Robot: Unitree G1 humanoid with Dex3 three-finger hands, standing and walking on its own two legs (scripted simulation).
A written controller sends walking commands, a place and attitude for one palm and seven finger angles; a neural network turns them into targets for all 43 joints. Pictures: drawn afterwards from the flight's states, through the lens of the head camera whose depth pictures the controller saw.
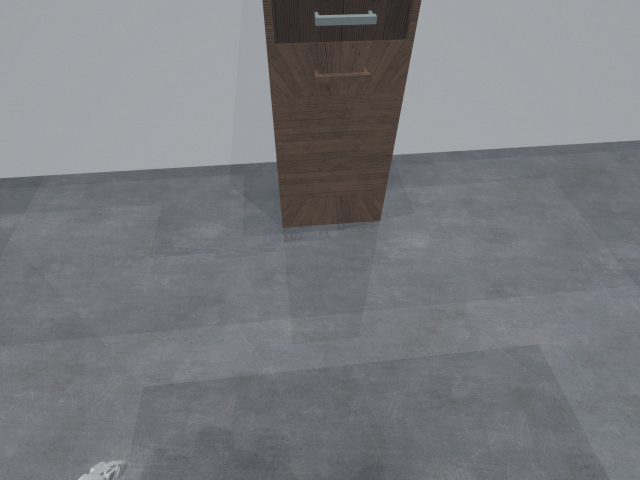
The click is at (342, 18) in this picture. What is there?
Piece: drawer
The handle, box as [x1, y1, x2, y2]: [314, 11, 376, 25]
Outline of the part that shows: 376,15 373,14 371,11 368,11 367,14 319,15 317,12 314,12 315,25 375,23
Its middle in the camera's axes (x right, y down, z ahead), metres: +0.06 -0.61 +1.06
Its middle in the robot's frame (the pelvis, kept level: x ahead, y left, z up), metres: +1.21 +0.00 +0.09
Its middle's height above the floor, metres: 0.86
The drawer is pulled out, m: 0.00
